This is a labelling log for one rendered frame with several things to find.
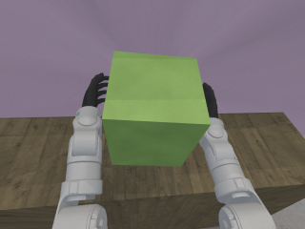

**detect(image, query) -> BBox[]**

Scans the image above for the robot right hand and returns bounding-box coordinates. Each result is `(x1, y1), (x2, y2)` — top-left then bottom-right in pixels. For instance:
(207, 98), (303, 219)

(202, 82), (218, 118)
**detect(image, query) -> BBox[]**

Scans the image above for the robot right forearm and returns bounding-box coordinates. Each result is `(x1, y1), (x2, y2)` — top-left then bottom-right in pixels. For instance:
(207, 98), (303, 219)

(199, 117), (276, 229)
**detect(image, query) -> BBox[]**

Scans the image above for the pedestal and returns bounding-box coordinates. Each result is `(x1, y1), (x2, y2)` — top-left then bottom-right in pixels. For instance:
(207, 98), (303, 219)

(0, 112), (305, 229)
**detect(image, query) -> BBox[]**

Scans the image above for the robot left forearm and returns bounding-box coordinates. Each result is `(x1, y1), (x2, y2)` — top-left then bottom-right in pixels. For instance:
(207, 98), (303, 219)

(51, 106), (103, 229)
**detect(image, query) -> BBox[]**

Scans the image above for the robot left hand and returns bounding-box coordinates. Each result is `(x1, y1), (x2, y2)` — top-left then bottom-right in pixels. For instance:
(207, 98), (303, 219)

(82, 73), (110, 108)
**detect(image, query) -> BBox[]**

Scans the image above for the carton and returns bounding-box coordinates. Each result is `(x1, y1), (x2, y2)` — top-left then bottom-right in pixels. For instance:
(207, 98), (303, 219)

(102, 51), (211, 167)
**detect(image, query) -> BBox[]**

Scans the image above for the robot right upper arm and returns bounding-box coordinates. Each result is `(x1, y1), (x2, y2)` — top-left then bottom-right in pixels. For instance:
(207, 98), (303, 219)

(218, 202), (275, 229)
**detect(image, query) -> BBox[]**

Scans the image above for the robot left upper arm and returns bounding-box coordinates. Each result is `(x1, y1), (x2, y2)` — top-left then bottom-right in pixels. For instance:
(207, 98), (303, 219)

(52, 203), (108, 229)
